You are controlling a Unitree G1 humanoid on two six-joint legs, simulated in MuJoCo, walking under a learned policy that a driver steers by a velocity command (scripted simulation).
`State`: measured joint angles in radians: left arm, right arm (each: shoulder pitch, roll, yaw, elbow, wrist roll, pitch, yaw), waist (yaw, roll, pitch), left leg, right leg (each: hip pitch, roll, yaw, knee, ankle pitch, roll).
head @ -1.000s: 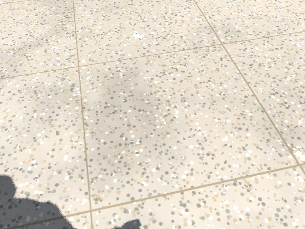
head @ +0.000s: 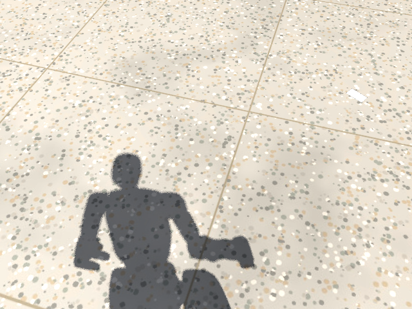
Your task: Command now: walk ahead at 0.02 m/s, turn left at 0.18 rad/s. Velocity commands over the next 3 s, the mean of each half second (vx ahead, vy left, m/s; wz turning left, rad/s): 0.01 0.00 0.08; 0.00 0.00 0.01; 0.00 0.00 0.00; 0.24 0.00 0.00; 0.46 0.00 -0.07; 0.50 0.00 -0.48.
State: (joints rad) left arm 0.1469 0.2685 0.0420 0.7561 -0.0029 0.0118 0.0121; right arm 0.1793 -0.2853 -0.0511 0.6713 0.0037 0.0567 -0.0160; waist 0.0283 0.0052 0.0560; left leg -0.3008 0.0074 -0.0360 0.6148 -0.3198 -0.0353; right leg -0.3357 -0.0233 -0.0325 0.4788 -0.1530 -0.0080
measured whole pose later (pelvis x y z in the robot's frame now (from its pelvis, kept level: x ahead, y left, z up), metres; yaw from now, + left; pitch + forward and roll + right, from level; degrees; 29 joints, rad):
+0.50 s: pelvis +0.03 +0.02 +0.00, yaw +1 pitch -1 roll +0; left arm 0.17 0.26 0.04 0.96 0.01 0.00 0.02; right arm 0.23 -0.23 -0.03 0.81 -0.01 0.01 -0.01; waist 0.02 0.00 0.03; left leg -0.15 -0.03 -0.03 0.49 -0.31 0.02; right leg -0.23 -0.05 0.00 0.47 -0.21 0.05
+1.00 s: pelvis +0.04 +0.02 +0.00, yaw +0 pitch -2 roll +0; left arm 0.16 0.24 0.04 1.10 0.00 0.02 0.05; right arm 0.26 -0.22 -0.02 0.99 -0.01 0.00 -0.03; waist 0.01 0.00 0.03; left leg -0.12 -0.03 -0.02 0.46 -0.31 0.02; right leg -0.22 -0.04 0.01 0.46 -0.21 0.04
